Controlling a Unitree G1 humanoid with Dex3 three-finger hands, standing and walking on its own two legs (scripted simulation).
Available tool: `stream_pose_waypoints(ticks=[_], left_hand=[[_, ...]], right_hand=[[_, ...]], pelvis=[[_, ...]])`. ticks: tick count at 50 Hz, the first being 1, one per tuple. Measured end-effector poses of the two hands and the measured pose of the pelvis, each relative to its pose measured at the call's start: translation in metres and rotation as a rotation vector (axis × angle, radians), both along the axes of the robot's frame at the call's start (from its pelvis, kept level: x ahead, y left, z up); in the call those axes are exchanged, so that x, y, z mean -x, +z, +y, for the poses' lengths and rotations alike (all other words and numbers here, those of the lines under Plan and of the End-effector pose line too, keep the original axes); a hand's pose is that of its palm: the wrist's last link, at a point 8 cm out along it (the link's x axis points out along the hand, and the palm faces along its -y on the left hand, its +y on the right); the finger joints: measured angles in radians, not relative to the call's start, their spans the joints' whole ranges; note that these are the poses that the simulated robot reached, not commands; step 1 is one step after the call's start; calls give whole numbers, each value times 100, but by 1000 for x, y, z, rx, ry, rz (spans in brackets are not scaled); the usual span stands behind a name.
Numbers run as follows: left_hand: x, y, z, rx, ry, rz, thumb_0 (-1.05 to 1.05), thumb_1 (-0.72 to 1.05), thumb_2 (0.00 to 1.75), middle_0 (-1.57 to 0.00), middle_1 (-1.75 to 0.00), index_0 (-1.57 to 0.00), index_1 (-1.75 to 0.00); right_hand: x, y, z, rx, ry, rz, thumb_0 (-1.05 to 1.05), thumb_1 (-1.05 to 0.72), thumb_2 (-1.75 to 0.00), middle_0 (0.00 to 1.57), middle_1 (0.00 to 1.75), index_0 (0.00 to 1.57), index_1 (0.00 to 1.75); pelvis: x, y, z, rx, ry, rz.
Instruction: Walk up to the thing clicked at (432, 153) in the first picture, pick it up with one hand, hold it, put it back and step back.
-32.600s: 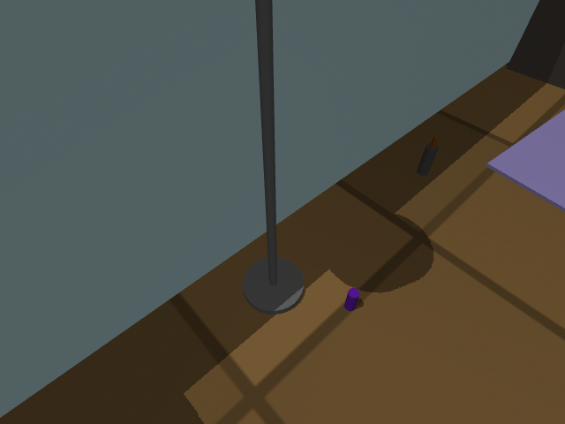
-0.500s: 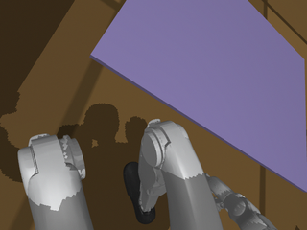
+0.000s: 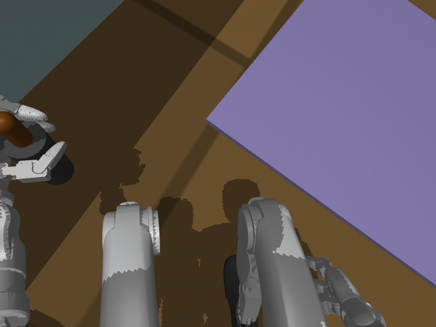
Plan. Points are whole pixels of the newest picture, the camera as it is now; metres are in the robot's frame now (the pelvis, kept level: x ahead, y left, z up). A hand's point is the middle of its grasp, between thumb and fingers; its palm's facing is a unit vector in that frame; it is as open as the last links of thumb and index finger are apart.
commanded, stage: hold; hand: left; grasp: from above
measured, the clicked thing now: (35, 150) +0.40 +0.30 -0.05
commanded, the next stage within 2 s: crouch in 1.48 s
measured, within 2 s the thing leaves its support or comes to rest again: neither
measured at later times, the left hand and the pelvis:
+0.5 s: hand out of the picture +0.38 +0.24 +0.22, palm faces +0.27 -0.96 -0.07, open 6.8 cm; pelvis +0.03 +0.00 +0.19, yaw +5 degrees
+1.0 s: hand out of the picture +0.38 +0.24 +0.34, palm faces +0.27 -0.96 -0.07, open 6.6 cm; pelvis +0.05 +0.01 +0.30, yaw +7 degrees
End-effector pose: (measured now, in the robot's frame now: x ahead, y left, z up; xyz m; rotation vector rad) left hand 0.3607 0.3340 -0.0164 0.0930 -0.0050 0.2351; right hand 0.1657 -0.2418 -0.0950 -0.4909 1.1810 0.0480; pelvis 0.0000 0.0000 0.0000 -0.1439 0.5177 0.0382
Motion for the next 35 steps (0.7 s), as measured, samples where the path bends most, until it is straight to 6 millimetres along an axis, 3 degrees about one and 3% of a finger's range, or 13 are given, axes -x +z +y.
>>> stream_pose_waypoints(ticks=[10,24,29,35], left_hand=[[8,99,-24,17,-4,21,-4,-5,97,-78,-103,-89,-106],[18,234,-47,32,42,43,-1,-9,102,-80,-106,-98,-113],[18,273,-46,17,46,35,-1,-9,103,-80,-106,-104,-117],[16,304,-44,15,35,40,-1,-9,103,-80,-106,-104,-117]], right_hand=[[-36,57,6,-85,-78,-132,0,-87,-88,20,30,21,30],[-50,183,6,-90,-147,-246,1,-88,-88,20,30,20,30],[-48,221,9,-88,-155,-273,1,-88,-88,20,30,20,30],[-44,254,13,-94,-157,-286,1,-88,-88,20,30,20,30]], pelvis=[[-7,69,-5,-43,20,44],[-25,184,-3,-69,48,-25],[-32,217,0,-75,59,-67],[-38,247,4,-81,68,-115]])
